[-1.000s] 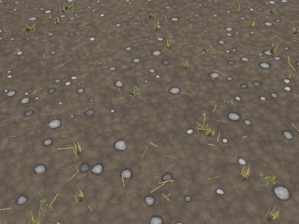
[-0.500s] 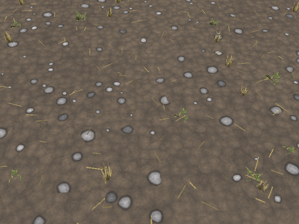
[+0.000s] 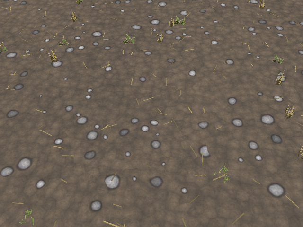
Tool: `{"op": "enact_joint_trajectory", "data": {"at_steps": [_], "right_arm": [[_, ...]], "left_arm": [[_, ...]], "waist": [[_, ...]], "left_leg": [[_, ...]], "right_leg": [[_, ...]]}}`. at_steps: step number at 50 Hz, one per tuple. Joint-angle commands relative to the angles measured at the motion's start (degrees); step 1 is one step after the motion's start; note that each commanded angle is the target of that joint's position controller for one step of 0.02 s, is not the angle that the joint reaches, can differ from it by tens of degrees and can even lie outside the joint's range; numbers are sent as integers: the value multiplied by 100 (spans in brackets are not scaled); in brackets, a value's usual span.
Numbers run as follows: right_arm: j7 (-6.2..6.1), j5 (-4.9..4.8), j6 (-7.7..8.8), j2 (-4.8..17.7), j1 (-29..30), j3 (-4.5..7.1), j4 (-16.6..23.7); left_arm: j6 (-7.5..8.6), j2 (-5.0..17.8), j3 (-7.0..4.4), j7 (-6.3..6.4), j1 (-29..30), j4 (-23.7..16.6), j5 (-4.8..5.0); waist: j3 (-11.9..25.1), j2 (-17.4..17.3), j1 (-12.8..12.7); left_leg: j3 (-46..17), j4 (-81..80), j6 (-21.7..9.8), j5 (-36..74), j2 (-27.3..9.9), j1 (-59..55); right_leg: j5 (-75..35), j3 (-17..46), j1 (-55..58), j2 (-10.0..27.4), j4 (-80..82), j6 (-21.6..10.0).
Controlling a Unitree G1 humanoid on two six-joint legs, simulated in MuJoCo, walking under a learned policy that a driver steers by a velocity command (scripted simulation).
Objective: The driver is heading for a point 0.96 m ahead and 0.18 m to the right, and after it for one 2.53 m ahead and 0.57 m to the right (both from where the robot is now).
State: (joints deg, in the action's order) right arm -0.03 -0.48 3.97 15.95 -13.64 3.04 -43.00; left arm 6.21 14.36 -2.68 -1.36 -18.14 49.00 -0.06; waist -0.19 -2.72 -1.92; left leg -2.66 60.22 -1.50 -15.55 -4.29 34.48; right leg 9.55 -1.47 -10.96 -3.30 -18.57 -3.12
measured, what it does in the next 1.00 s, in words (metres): walks ahead, turning right: left foot, then right foot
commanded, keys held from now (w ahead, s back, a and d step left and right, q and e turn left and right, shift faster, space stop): w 0.24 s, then w+e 0.76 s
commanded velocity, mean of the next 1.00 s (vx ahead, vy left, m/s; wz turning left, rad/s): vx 0.50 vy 0.00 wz -0.29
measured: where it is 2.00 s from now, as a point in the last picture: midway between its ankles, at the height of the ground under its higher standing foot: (194, 147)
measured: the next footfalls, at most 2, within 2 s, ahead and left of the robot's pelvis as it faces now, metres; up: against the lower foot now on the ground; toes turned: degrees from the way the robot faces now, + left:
left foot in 0.28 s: +0.33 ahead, +0.16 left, +0.00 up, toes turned +1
right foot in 0.82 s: +0.58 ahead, -0.12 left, +0.00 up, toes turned -19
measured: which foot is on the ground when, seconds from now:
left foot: up 0.00-0.26, down 0.28-0.84, up 0.86-1.00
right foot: down 0.00-0.30, up 0.32-0.80, down 0.82-1.00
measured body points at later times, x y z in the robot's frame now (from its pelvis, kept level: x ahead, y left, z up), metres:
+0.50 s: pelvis +0.27 +0.07 +0.00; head +0.29 +0.08 +0.45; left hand +0.39 +0.34 -0.13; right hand +0.35 -0.21 -0.11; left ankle +0.29 +0.15 -0.75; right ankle +0.30 -0.10 -0.66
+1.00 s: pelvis +0.53 -0.03 -0.01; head +0.57 -0.06 +0.44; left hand +0.74 +0.19 -0.11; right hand +0.57 -0.34 -0.11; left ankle +0.56 +0.16 -0.65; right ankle +0.55 -0.11 -0.75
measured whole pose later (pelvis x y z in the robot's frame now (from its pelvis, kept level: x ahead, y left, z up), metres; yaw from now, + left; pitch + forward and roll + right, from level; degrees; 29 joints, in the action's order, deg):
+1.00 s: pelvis +0.53 -0.03 -0.01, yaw -22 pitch +2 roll +0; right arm -0.2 0.0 6.3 17.0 -9.6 3.5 -43.1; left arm 2.6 16.1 -4.2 -1.9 -14.9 40.7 0.7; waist -3.0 -0.8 -0.6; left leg -3.7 66.8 0.7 -19.4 -5.9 29.1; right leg 9.4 0.8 -17.9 -5.4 -25.5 -5.8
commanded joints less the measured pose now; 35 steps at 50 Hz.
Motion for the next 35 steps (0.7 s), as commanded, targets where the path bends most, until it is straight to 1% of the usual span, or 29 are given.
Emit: {"op": "enact_joint_trajectory", "data": {"at_steps": [1,3,5,7,9,11,12,13,14,15,16,17,18,19,20,21,22,23,25,27,28,30,33,35], "right_arm": [[-11,42,80,197,226,19,473],[21,26,113,106,612,-22,568],[67,-13,137,83,983,-40,658],[122,-58,153,117,1304,-38,777],[183,-79,179,191,1525,-18,905],[231,-73,209,319,1480,23,951],[232,-58,220,426,1221,74,901],[203,-28,226,607,610,182,731],[143,27,224,925,-361,318,510],[78,174,185,1532,-1174,459,431],[95,95,135,1305,-1392,406,335],[91,58,130,940,-1099,288,338],[82,36,133,749,-704,220,371],[106,52,153,558,-303,158,365],[127,74,202,394,-24,116,367],[143,103,244,375,130,126,330],[149,118,293,379,182,147,280],[143,132,330,424,207,170,226],[98,165,363,496,140,211,100],[38,164,346,552,46,233,-9],[13,155,331,588,43,240,-39],[-28,126,299,686,-35,262,-98],[-68,63,205,832,-371,313,-261],[-76,8,108,899,-517,345,-348]], "left_arm": [[73,914,-201,52,165,-313,48],[22,955,-205,83,16,-247,86],[-18,1012,-207,94,-206,-159,122],[-66,1040,-205,96,-441,-55,144],[-128,1067,-211,107,-546,21,157],[-195,1157,-240,134,-523,57,158],[-224,1221,-255,146,-438,48,156],[-250,1180,-231,151,-400,41,158],[-243,1012,-153,156,-353,-47,93],[-152,434,31,137,-756,-245,10],[-40,395,73,109,-972,-166,114],[-5,973,-101,97,-532,-222,273],[-11,995,-118,99,-125,-334,292],[-60,910,-128,120,53,-352,226],[-151,860,-172,145,15,-323,170],[-245,723,-161,144,-144,-278,173],[-315,584,-147,143,-223,-247,178],[-364,530,-153,149,-202,-275,178],[-402,510,-177,163,23,-385,154],[-375,471,-180,126,276,-485,133],[-355,437,-168,88,424,-531,130],[-330,355,-126,7,841,-667,111],[-326,279,-71,-100,1449,-958,108],[-328,304,-68,-167,1714,-1155,117]], "waist": [[-22,662,93],[-58,675,-40],[-119,682,-189],[-203,703,-301],[-279,734,-294],[-234,792,-150],[-78,829,46],[288,748,393],[978,586,830],[1958,-623,883],[2578,-1365,877],[1622,-747,902],[975,-484,752],[523,-213,548],[277,-319,347],[176,-414,199],[126,-364,124],[46,-285,72],[-63,-115,68],[-121,-55,121],[-155,-41,159],[-272,17,317],[-484,121,574],[-553,111,649]], "left_leg": [[-13,-877,129,727,-259,513],[99,-1683,139,1367,-172,313],[214,-2293,146,1816,-30,57],[237,-2611,115,1905,49,8],[203,-2864,-1,1651,97,66],[222,-3076,-155,1256,168,-156],[324,-3192,-251,1123,287,-606],[430,-3380,-394,1174,426,-1592],[89,-3180,-633,1381,49,-3165],[-2012,-3123,-1324,1270,-1521,-5521],[-3795,-3936,-1766,458,-2112,-5925],[-3134,-4098,-1479,46,-1892,-5197],[-2281,-4239,-1257,156,-1653,-4366],[-1700,-4499,-1134,402,-1392,-3566],[-1230,-4743,-1030,622,-1180,-3023],[-923,-4963,-999,758,-1085,-2631],[-671,-5113,-1031,1031,-1054,-2426],[-409,-5212,-1046,1320,-1047,-2343],[-5,-5279,-1042,1771,-1042,-2425],[378,-5297,-977,2010,-979,-2612],[584,-5305,-913,2043,-919,-2656],[880,-5341,-830,2028,-888,-2733],[1059,-5256,-810,2106,-1090,-3273],[1145,-5047,-765,2377,-1222,-3760]], "right_leg": [[-1362,1137,287,1492,1055,-1039],[-1466,818,293,1347,1057,-901],[-1341,658,324,1301,1014,-816],[-1228,718,548,1443,934,-799],[-1291,817,915,1639,769,-737],[-1667,866,1219,1785,501,-631],[-2344,794,1271,1756,166,-559],[-3105,643,1099,1537,-587,-440],[-2783,461,336,1249,-1818,-258],[-484,72,-1820,498,-4085,124],[2390,711,-2833,132,-5218,180],[2152,942,-3346,448,-5670,140],[1637,772,-3382,719,-5536,119],[1233,692,-3168,902,-5207,156],[931,722,-2883,1060,-4924,182],[717,724,-2569,1118,-4846,218],[564,707,-2452,1118,-4824,253],[371,740,-2513,1116,-4764,287],[-100,861,-2818,1109,-4444,336],[-722,869,-2983,1064,-3859,349],[-1036,787,-2937,1042,-3479,334],[-1479,517,-2812,997,-2803,292],[-1430,262,-3008,960,-2204,181],[-1057,115,-3196,913,-1965,76]]}}
Keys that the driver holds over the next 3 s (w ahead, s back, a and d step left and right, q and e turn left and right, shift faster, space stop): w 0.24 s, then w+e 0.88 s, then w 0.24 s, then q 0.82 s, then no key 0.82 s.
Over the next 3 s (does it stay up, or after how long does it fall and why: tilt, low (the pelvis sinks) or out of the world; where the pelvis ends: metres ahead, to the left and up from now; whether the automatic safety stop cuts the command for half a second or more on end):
stays up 0.90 -0.11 -0.01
